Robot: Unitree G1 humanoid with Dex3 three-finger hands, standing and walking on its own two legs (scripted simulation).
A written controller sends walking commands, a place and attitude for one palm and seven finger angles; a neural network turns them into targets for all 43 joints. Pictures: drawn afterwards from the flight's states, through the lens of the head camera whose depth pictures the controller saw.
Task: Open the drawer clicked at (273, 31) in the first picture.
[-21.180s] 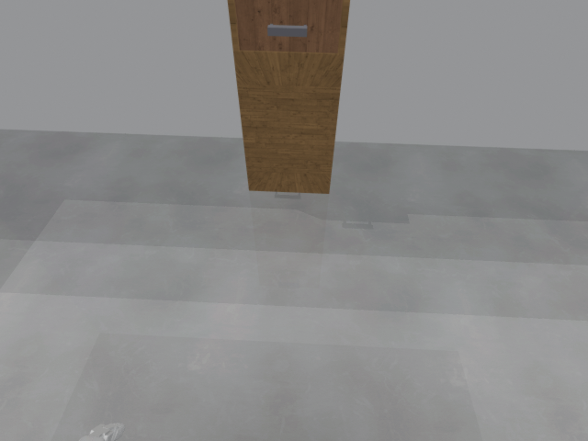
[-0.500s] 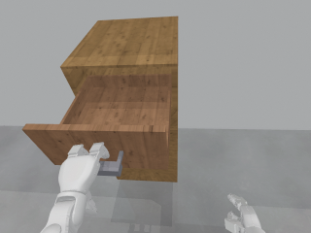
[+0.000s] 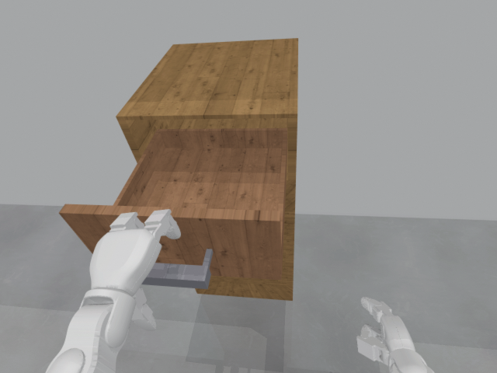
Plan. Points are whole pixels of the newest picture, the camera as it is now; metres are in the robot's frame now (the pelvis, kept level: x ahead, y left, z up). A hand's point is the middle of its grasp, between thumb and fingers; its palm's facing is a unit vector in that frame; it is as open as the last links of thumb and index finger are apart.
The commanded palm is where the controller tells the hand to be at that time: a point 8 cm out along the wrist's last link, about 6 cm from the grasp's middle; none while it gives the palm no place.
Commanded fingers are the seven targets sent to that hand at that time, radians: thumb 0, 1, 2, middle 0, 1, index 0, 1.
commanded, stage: lift the hand off the handle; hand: left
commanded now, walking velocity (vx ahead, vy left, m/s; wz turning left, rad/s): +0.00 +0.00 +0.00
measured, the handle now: (172, 263) +0.27 +0.19 +0.03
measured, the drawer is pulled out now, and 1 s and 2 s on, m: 0.28 0.28 0.28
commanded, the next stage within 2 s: draw the hand back to the body in 0.66 s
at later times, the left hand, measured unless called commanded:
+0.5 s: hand (134, 234) +0.24 +0.19 +0.17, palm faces +0.18 -0.14 -0.97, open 13.8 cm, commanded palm +0.20 +0.19 +0.23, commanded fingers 0.00 -0.50 0.30 -0.30 -1.20 -0.30 -1.20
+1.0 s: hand (116, 237) +0.22 +0.21 +0.18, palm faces +0.18 -0.11 -0.98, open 13.8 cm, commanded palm +0.18 +0.21 +0.23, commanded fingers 0.00 -0.50 0.30 -0.30 -1.20 -0.30 -1.20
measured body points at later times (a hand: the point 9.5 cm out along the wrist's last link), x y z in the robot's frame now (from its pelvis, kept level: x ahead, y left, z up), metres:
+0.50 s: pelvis -0.01 +0.00 +0.01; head -0.04 -0.06 +0.45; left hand +0.22 +0.19 +0.22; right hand +0.24 -0.18 -0.08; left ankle +0.01 +0.11 -0.73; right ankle -0.02 -0.09 -0.73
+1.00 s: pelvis -0.01 -0.01 +0.00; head -0.04 -0.07 +0.45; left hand +0.21 +0.21 +0.23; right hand +0.23 -0.20 -0.09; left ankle +0.01 +0.11 -0.73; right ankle -0.02 -0.09 -0.73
